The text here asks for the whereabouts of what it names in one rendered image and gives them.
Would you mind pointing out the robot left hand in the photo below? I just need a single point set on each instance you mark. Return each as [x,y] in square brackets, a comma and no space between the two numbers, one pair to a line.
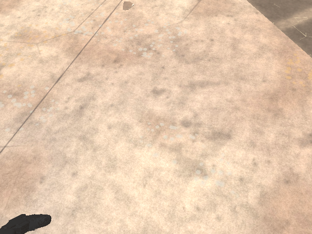
[24,223]

